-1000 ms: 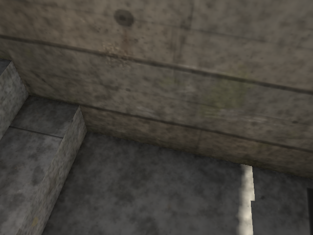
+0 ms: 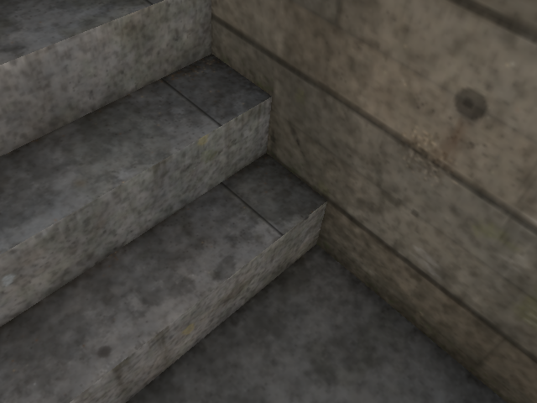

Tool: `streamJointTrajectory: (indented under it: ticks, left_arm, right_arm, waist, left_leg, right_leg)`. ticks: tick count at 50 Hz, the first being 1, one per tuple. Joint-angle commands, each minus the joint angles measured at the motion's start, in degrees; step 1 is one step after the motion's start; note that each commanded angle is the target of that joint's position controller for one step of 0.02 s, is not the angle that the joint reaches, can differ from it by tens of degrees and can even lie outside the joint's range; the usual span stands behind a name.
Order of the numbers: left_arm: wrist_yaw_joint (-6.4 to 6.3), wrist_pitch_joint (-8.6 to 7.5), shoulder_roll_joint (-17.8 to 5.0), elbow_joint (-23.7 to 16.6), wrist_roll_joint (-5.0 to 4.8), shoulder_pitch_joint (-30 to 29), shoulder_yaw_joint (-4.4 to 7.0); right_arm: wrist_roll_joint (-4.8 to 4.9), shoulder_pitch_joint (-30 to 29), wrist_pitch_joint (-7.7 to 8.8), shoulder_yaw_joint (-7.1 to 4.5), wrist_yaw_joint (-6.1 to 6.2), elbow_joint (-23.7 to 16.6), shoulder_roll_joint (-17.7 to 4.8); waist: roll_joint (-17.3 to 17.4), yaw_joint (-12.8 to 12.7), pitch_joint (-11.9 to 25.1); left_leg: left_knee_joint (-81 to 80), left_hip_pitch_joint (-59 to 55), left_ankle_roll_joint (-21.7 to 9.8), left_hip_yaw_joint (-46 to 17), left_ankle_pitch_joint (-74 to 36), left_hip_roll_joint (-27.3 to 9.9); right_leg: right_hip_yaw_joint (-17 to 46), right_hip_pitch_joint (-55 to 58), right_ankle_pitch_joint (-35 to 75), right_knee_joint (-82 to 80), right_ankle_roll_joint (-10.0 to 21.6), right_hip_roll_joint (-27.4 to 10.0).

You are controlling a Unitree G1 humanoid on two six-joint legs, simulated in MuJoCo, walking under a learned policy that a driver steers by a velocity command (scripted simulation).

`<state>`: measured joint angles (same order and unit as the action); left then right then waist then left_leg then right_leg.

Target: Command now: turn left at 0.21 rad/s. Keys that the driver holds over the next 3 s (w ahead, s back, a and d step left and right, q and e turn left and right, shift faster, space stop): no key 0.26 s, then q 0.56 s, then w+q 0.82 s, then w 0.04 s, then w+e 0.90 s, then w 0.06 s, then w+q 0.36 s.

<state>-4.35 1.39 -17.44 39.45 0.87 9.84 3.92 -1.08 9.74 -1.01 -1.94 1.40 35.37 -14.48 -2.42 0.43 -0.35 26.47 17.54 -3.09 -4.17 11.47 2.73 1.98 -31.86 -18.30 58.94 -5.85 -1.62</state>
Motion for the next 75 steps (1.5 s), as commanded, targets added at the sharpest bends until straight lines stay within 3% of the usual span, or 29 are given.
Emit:
streamJointTrajectory:
  ticks: [1,7,9,10,12,17,25,27,29,31,33,36,41,43,44,46,47,48,51,54,61,65,67,69,70,71,72,73,75]
  left_arm:
    - [0.63,-0.95,-3.2,-4.4,-0.22,-2.2,0.39]
    - [2.61,-1.92,-2.8,-2.1,0.13,1.6,0.08]
    - [2.44,-1.92,-8.0,-2.9,1.50,1.4,0.70]
    - [2.87,-2.06,-6.0,-2.3,0.72,-1.6,0.33]
    - [3.28,-2.65,-2.6,-3.0,0.77,-2.7,-0.74]
    - [1.95,-3.08,-6.5,-3.4,0.40,0.6,0.33]
    - [-0.59,-0.46,-7.1,-5.7,-0.02,0.0,1.04]
    - [-0.94,0.08,-6.2,-6.6,0.13,-0.1,1.11]
    - [-1.08,0.62,-4.4,-9.1,0.11,-4.8,0.60]
    - [-0.51,0.27,-4.6,-8.1,-0.59,-1.7,0.40]
    - [-0.48,-0.43,-6.0,-6.7,-0.17,-0.5,0.78]
    - [0.14,-1.05,-4.1,-6.0,-0.87,-1.2,0.59]
    - [2.10,-2.23,-4.1,-4.6,-1.93,-1.5,0.77]
    - [2.56,-2.82,-4.0,-2.5,-2.74,2.3,1.16]
    - [2.36,-2.72,-4.2,-0.9,-2.69,4.5,1.64]
    - [2.09,-2.63,-9.7,-0.8,-0.42,10.7,2.34]
    - [2.47,-3.69,-12.6,-1.3,1.53,7.1,3.46]
    - [1.80,-4.54,-10.6,-2.3,0.54,2.2,3.09]
    - [1.05,-5.34,-5.7,-1.9,-1.45,1.6,1.45]
    - [2.18,-6.25,-4.2,-0.1,-0.55,6.0,0.61]
    - [3.15,-6.13,-7.7,4.1,-1.40,11.0,1.11]
    - [3.65,-5.84,-9.6,6.0,-2.60,10.7,1.49]
    - [3.83,-5.58,-12.2,5.5,-2.50,9.0,2.28]
    - [2.99,-5.30,-10.4,4.7,-1.85,9.4,1.38]
    - [3.36,-6.45,-3.7,-0.2,1.03,8.6,-1.17]
    - [4.04,-8.84,-3.1,-1.1,0.34,6.1,-1.80]
    - [4.88,-10.03,-7.2,-3.0,-1.84,1.6,-0.87]
    - [4.74,-10.51,-6.9,-3.3,-1.80,0.6,-1.12]
    - [3.97,-9.54,-6.8,-2.9,0.78,1.6,-0.79]
  right_arm:
    - [-0.13,-2.4,0.60,-1.99,0.36,-3.5,-7.7]
    - [0.72,-1.8,0.87,-0.99,-0.68,-1.9,-5.6]
    - [-0.69,2.3,2.13,-0.78,-1.11,-1.5,-4.9]
    - [-1.12,1.2,2.08,-0.54,-1.21,-1.9,-3.7]
    - [-0.69,-3.1,1.45,-1.16,-0.83,-2.1,-5.5]
    - [0.79,-3.2,-0.09,-1.88,-0.66,-3.6,-6.6]
    - [1.28,2.0,-0.63,-3.05,-2.31,-4.3,-6.4]
    - [1.10,2.0,-0.61,-3.57,-2.24,-5.1,-8.5]
    - [0.04,5.2,0.19,-4.23,-2.24,-5.7,-12.1]
    - [-0.12,2.8,2.55,-4.31,-1.95,-6.2,-12.6]
    - [1.92,-1.1,2.28,-4.06,-0.80,-6.5,-11.7]
    - [2.69,-0.6,0.10,-3.46,0.43,-5.2,-9.2]
    - [1.99,1.3,-1.35,-5.23,0.95,-4.9,-11.8]
    - [2.96,-0.7,-1.87,-5.17,0.96,-5.7,-11.3]
    - [3.65,0.1,-2.00,-4.86,1.14,-5.4,-9.9]
    - [3.05,2.4,-0.84,-3.21,0.92,-5.9,-3.7]
    - [2.07,-4.1,0.98,-4.64,0.54,-10.1,-9.1]
    - [1.95,-3.8,1.72,-5.22,0.43,-8.9,-11.3]
    - [0.81,2.3,1.49,-5.04,-0.72,-4.8,-9.2]
    - [2.17,0.9,2.07,-4.69,-1.02,-4.4,-7.2]
    - [2.61,-7.7,3.38,-2.92,-2.99,-7.9,-3.9]
    - [2.74,-8.1,3.37,-2.30,-3.84,-8.8,-4.4]
    - [2.13,-4.4,3.27,-2.98,-4.18,-8.7,-6.3]
    - [1.87,12.2,2.94,-5.91,-3.11,-3.8,-11.9]
    - [2.19,18.8,2.83,-7.39,-1.73,-3.1,-19.2]
    - [1.89,20.4,3.85,-6.28,-1.46,-3.7,-17.0]
    - [1.60,17.9,4.64,-5.27,-1.71,-3.3,-14.4]
    - [1.49,13.4,5.03,-4.61,-1.69,-3.8,-12.4]
    - [1.45,5.8,5.08,-3.34,-1.59,-4.7,-9.8]
  waist:
    - [11.8,0.6,5.5]
    - [9.0,-1.6,3.6]
    - [-1.1,1.9,5.3]
    - [-8.2,2.8,5.4]
    - [-4.3,0.4,3.7]
    - [-1.2,-1.2,1.3]
    - [-2.5,0.2,3.6]
    - [5.8,-0.5,2.0]
    - [19.2,2.3,1.7]
    - [13.1,0.4,6.3]
    - [7.2,-0.7,7.5]
    - [9.8,-0.2,9.1]
    - [14.3,0.9,5.8]
    - [14.2,-1.8,5.4]
    - [12.3,-2.9,4.2]
    - [-6.1,-3.8,5.8]
    - [-10.9,-3.3,-2.0]
    - [-9.5,-1.2,-5.7]
    - [-5.0,-0.5,-3.2]
    - [-3.8,-2.3,-3.9]
    - [-4.9,-6.4,-5.0]
    - [-5.5,-5.3,-5.8]
    - [-6.5,-1.9,-1.8]
    - [0.5,6.5,8.9]
    - [17.3,6.6,13.1]
    - [17.2,7.3,21.8]
    - [11.2,7.4,15.4]
    - [6.4,4.7,10.5]
    - [2.9,-0.4,4.9]
  left_leg:
    - [-7.1,-5.6,-10.3,-12.3,-8.5,-13.4]
    - [-4.2,-1.2,-7.1,-14.3,-4.0,-10.7]
    - [0.8,3.0,-1.8,-8.6,0.7,-4.9]
    - [0.4,-1.2,0.9,-3.5,4.1,-2.0]
    - [1.7,-3.9,1.5,-3.5,1.1,-2.2]
    - [4.2,1.2,-0.8,-5.8,-4.4,-2.1]
    - [12.8,6.4,-0.2,-3.1,-2.4,-0.7]
    - [4.9,6.8,-3.1,-11.5,-5.6,-3.7]
    - [-8.9,-3.3,-12.3,-36.7,-2.3,-11.6]
    - [-6.9,-10.5,-13.0,-39.8,-4.2,-15.5]
    - [-4.8,-8.9,-10.0,-32.1,-9.1,-13.0]
    - [-3.6,-8.7,-6.9,-25.3,-11.5,-7.5]
    - [-6.0,-5.9,-6.5,-29.6,-3.5,-6.7]
    - [-7.4,0.6,-5.4,-29.8,11.0,-4.7]
    - [-6.8,7.1,-3.1,-28.5,21.4,-2.1]
    - [21.6,25.4,1.6,-11.0,25.7,9.8]
    - [26.6,32.2,2.2,-11.5,18.8,3.5]
    - [30.3,32.7,2.5,-10.6,12.3,0.1]
    - [40.3,30.5,4.7,-5.3,3.2,-1.0]
    - [40.9,29.7,5.1,-2.7,-3.0,-1.8]
    - [20.1,26.6,4.4,2.4,-5.1,-5.8]
    - [12.6,18.5,1.5,6.7,1.2,-5.4]
    - [9.4,9.0,-1.1,10.0,4.7,-2.1]
    - [3.7,-20.2,-5.1,9.1,-0.7,1.9]
    - [0.4,-40.3,-13.7,-19.4,0.2,-14.8]
    - [-9.5,-43.7,-20.7,-41.9,3.0,-22.9]
    - [-10.4,-39.7,-18.2,-34.4,4.1,-21.1]
    - [-9.9,-30.5,-15.4,-26.6,-0.1,-19.0]
    - [-11.8,-15.7,-13.0,-17.5,-15.1,-14.9]
  right_leg:
    - [1.6,4.2,-0.9,-9.5,0.5,-1.5]
    - [0.6,21.0,9.2,-36.5,3.5,-0.2]
    - [6.2,27.7,25.7,-34.1,7.3,-7.4]
    - [7.2,20.4,15.9,-35.6,10.1,-7.4]
    - [5.1,16.9,6.4,-36.7,8.2,-4.6]
    - [2.7,17.9,4.7,-34.5,7.9,-4.1]
    - [4.1,19.6,10.4,-32.3,13.1,-11.9]
    - [-3.6,16.3,2.6,-24.6,9.1,-5.6]
    - [-1.9,1.5,-16.4,-6.1,4.1,6.3]
    - [8.5,-6.2,-16.4,11.0,4.8,5.8]
    - [8.7,-4.9,-9.5,10.6,4.0,4.3]
    - [4.7,1.2,-6.3,1.5,2.1,5.4]
    - [3.4,10.7,-5.7,-20.0,2.1,6.6]
    - [1.5,19.5,1.3,-30.4,4.1,6.9]
    - [0.8,26.7,2.9,-36.0,6.0,5.7]
    - [23.0,37.2,-15.0,-43.7,14.7,-16.6]
    - [35.8,25.4,-26.7,-50.0,20.1,-22.4]
    - [31.5,23.6,-27.4,-50.9,18.8,-20.1]
    - [17.6,25.9,-14.8,-50.8,14.8,-13.6]
    - [9.0,25.0,-6.5,-52.0,14.9,-11.5]
    - [0.2,31.3,6.2,-51.4,15.4,-13.9]
    - [-3.8,30.8,13.3,-48.2,14.6,-14.9]
    - [-6.4,30.4,33.5,-40.2,13.4,-15.3]
    - [-12.6,18.6,46.3,-13.3,9.6,-10.8]
    - [-12.7,-8.8,6.2,10.5,4.9,-2.7]
    - [0.9,-17.9,-13.8,21.4,4.8,2.6]
    - [3.9,-22.5,-8.0,21.7,5.8,-0.9]
    - [3.1,-19.3,-2.2,16.6,6.8,-3.8]
    - [2.8,-10.4,2.1,9.1,5.4,-6.0]
